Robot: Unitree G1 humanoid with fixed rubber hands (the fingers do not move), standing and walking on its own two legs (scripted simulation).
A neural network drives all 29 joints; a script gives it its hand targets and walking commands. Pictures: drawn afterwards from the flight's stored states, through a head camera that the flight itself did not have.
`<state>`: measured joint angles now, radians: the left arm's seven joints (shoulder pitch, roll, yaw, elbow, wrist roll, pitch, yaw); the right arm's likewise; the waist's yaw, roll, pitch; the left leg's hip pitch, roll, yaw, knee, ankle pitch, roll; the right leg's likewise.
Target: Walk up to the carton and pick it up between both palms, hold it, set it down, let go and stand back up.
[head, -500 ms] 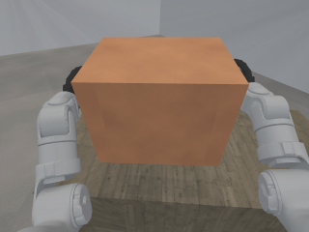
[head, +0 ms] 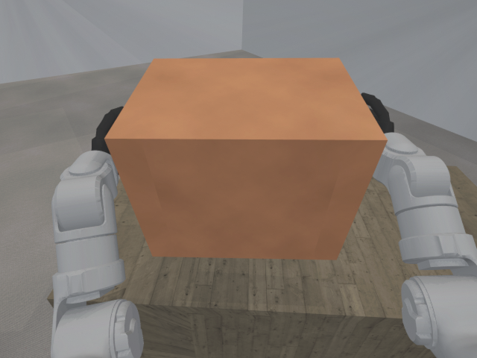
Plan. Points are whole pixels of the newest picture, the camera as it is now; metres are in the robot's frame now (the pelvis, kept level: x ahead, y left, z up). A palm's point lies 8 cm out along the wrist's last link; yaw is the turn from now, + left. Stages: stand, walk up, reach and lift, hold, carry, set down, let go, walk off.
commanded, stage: hold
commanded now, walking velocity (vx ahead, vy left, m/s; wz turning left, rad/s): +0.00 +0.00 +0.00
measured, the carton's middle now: (244, 158) +0.40 +0.00 +0.20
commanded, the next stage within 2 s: none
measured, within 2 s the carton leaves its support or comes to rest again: neither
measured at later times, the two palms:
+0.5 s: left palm (106, 152) +0.36 +0.21 +0.24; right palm (372, 138) +0.37 -0.20 +0.26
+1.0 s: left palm (108, 157) +0.35 +0.21 +0.23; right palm (375, 142) +0.37 -0.20 +0.25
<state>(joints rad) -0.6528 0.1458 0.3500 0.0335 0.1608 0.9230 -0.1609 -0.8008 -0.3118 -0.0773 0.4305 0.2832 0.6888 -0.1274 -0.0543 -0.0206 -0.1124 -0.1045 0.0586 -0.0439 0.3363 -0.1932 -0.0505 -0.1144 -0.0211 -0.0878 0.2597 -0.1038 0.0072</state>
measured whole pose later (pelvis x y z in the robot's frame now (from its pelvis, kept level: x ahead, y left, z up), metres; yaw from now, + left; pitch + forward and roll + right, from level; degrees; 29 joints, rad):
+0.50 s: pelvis +0.00 +0.00 +0.00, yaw +0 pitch -1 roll -1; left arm -0.73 0.18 0.36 0.16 0.15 0.88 -0.17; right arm -0.87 -0.30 -0.08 0.54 0.25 0.66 -0.12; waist -0.05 -0.02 -0.12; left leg -0.13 0.05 -0.05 0.33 -0.18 -0.05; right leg -0.14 -0.02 -0.09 0.25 -0.09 0.01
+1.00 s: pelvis +0.00 +0.00 +0.00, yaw +0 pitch -2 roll -1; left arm -0.67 0.16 0.35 0.08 0.16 0.90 -0.16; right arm -0.81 -0.31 -0.07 0.46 0.27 0.67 -0.13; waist -0.06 -0.03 -0.11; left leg -0.11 0.06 -0.05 0.33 -0.18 -0.05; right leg -0.11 -0.02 -0.09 0.24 -0.09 0.01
